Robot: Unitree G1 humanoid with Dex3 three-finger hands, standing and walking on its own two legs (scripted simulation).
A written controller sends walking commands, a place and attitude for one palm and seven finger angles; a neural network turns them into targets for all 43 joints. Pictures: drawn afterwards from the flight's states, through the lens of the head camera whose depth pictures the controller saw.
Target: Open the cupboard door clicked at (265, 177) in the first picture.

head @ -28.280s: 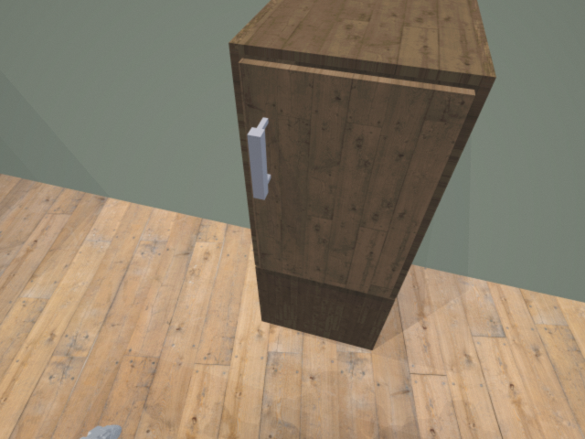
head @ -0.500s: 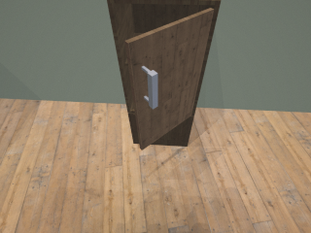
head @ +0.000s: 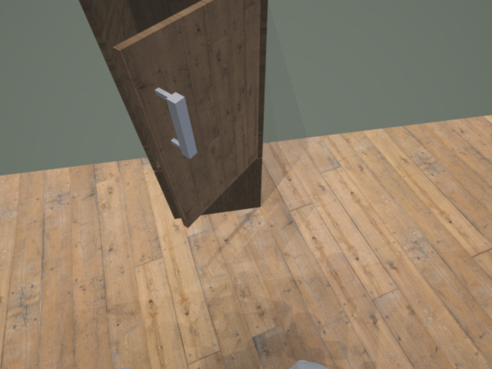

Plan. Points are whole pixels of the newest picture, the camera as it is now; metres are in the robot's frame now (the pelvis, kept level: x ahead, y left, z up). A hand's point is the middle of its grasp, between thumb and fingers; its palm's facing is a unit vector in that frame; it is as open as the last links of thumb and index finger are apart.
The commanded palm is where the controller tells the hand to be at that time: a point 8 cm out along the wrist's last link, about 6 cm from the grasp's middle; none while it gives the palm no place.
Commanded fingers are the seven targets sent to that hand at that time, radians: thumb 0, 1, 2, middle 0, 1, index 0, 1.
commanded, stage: walk to a spot facing it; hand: left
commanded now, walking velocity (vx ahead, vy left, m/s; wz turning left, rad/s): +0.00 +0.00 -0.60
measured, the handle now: (175, 124) +0.55 +0.18 +0.05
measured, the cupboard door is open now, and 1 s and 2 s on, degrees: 43 43 43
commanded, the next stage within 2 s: none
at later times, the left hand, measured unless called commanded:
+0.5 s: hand (160, 356) +0.15 +0.18 -0.17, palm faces -0.25 -0.95 -0.19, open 7.4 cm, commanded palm none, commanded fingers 0.00 0.90 0.90 -0.20 -0.30 -0.20 -0.30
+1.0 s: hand (204, 320) +0.22 +0.11 -0.18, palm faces -0.58 -0.79 -0.21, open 7.4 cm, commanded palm none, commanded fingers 0.00 0.90 0.90 -0.20 -0.30 -0.20 -0.30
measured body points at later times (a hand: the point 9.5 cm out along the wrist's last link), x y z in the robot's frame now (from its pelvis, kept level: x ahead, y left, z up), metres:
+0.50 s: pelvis +0.01 +0.01 +0.00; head +0.08 +0.01 +0.45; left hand +0.17 +0.23 -0.15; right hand +0.03 -0.26 -0.12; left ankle +0.03 +0.12 -0.73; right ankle -0.04 -0.12 -0.66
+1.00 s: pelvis +0.03 -0.01 -0.01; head +0.09 -0.02 +0.44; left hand +0.25 +0.15 -0.16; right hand -0.06 -0.26 -0.14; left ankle +0.11 +0.09 -0.74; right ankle -0.04 -0.12 -0.71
